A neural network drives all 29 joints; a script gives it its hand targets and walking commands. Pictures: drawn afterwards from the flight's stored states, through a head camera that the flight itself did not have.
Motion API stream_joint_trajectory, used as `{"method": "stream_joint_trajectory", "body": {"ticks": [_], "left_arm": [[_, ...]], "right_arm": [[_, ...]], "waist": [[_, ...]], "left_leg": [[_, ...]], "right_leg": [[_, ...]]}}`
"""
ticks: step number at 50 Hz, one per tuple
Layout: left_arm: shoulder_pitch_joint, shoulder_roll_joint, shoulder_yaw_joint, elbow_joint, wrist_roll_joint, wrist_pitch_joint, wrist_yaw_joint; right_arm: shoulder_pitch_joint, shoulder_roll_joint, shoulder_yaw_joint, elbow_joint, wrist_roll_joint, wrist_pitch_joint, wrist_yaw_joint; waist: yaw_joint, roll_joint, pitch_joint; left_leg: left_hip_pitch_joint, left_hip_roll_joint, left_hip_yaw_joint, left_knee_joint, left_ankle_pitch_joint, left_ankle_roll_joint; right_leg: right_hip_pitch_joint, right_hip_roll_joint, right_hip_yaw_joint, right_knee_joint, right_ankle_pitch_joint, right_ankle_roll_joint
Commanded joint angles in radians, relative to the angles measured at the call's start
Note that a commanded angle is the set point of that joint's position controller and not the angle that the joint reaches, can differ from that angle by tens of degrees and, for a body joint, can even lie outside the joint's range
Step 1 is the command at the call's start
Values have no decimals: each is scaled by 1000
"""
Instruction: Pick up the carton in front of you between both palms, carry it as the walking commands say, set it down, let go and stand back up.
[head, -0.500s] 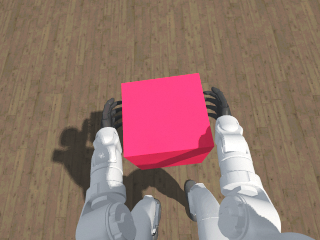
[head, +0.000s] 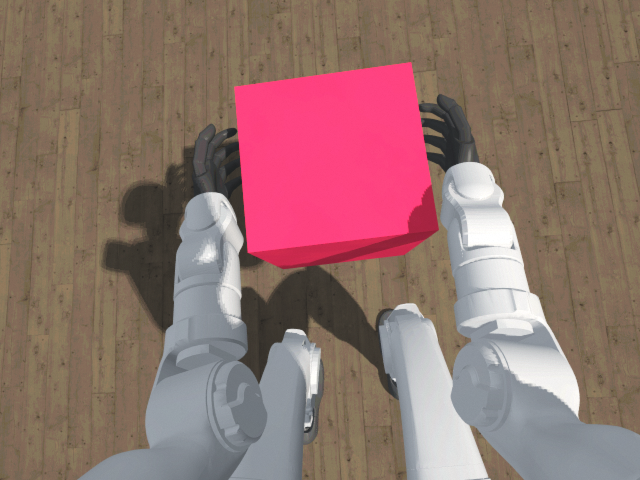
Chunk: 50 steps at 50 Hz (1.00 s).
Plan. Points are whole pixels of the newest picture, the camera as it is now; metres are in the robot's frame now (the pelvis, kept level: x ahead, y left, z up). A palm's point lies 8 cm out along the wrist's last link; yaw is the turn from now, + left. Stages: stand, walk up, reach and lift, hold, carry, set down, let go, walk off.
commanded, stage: set down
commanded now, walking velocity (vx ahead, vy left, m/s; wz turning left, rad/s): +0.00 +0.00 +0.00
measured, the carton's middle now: (334, 186) +0.46 -0.02 -0.18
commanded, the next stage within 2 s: none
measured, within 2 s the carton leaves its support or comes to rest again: rests again in 1.22 s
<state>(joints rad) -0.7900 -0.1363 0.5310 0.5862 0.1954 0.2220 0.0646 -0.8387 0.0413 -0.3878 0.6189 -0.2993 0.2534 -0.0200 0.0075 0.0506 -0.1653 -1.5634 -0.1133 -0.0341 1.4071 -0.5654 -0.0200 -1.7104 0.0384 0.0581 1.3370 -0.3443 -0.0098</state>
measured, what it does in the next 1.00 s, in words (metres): lowers itself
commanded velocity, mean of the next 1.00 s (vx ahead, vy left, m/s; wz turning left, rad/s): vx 0.00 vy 0.00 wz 0.00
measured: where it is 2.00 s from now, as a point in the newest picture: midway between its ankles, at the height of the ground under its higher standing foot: (352, 392)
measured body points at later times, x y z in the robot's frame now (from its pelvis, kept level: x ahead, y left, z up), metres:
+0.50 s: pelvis -0.03 +0.00 -0.12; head +0.29 -0.06 +0.19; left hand +0.48 +0.11 -0.24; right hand +0.50 -0.19 -0.25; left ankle +0.03 +0.12 -0.57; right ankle +0.11 -0.11 -0.57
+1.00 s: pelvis -0.04 +0.00 -0.21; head +0.33 -0.03 +0.04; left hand +0.50 +0.11 -0.38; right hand +0.53 -0.19 -0.38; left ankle +0.03 +0.12 -0.57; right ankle +0.11 -0.11 -0.57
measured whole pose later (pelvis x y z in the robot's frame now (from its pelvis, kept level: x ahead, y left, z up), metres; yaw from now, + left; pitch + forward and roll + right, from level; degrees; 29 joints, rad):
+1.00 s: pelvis -0.04 +0.00 -0.21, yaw +5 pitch +40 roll +5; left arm -1.33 0.03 0.38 0.75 -0.02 0.24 0.24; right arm -1.47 -0.35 -0.20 0.96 -0.05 0.26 -0.02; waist -0.05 0.05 0.29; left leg -2.14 -0.19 0.00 2.15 -0.72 -0.07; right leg -2.32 -0.01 0.04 2.06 -0.44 -0.03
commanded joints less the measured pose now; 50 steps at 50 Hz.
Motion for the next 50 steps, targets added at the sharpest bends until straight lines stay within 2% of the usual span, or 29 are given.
{"method": "stream_joint_trajectory", "body": {"ticks": [1, 12, 22, 29, 40, 41, 45, 47, 50], "left_arm": [[-645, -867, -567, 47, -100, -12, -210], [-878, -820, -596, -1, -165, -4, -146], [-1025, -747, -512, 56, -157, 6, -138], [-1118, -680, -496, 72, -184, -4, -139], [-1272, -616, -575, 44, -292, -18, -121], [-1287, -614, -580, 40, -297, -19, -119], [-1301, -660, -633, 17, -319, -25, -105], [-1301, -681, -656, 15, -329, -24, -100], [-1277, -682, -653, 51, -317, -23, -99]], "right_arm": [[-533, 852, 485, 100, 114, -18, 202], [-736, 760, 491, 110, 178, 2, 200], [-858, 694, 432, 196, 174, 25, 207], [-935, 637, 439, 230, 190, 21, 207], [-1081, 534, 499, 255, 282, -3, 218], [-1106, 529, 501, 242, 295, -6, 222], [-1148, 502, 505, 207, 359, -27, 245], [-1145, 494, 497, 217, 375, -30, 253], [-1086, 483, 456, 294, 359, -24, 267]], "waist": [[-18, -84, -871], [-43, -104, -990], [-39, -130, -919], [-41, -155, -898], [-70, -145, -914], [-76, -137, -906], [-98, -22, -903], [-112, 4, -910], [-135, 16, -844]], "left_leg": [[-51, -83, 36, -74, 241, -35], [-143, -99, 76, 105, 182, -44], [-316, -102, 108, 244, 106, -34], [-431, -98, 123, 345, 100, -32], [-462, -88, 138, 491, 117, -38], [-440, -86, 135, 499, 116, -34], [-372, -83, 135, 531, 196, -37], [-343, -82, 128, 536, 222, -41], [-345, -85, 121, 541, 215, -44]], "right_leg": [[769, 87, -22, 70, 308, 11], [665, 88, -50, 238, 257, 20], [583, 70, -43, 357, 195, 24], [590, 58, -26, 452, 230, 24], [587, 33, -26, 608, 297, 13], [543, 32, -32, 614, 284, 11], [484, 34, -33, 660, 359, -9], [474, 34, -38, 678, 387, -16], [409, 33, -50, 690, 371, -23]]}}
